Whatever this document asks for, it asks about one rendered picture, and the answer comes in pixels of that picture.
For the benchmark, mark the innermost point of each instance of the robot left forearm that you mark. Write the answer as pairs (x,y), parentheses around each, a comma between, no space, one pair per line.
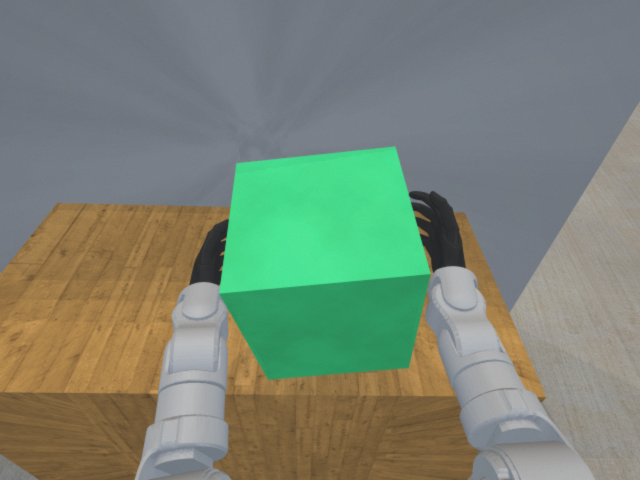
(189,432)

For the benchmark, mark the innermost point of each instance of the right robot upper arm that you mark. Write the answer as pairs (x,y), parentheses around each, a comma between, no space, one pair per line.
(545,460)

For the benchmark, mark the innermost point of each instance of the robot left hand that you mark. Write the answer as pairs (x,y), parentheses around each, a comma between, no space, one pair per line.
(209,262)

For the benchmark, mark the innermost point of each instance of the robot right forearm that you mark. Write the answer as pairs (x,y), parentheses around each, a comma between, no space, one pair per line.
(495,406)

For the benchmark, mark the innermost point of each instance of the carton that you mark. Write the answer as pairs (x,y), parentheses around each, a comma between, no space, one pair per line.
(324,269)

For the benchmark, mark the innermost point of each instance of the robot right hand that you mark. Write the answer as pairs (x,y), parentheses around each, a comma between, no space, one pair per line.
(444,243)

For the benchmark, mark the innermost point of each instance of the pedestal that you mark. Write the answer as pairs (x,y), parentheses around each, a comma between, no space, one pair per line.
(85,316)

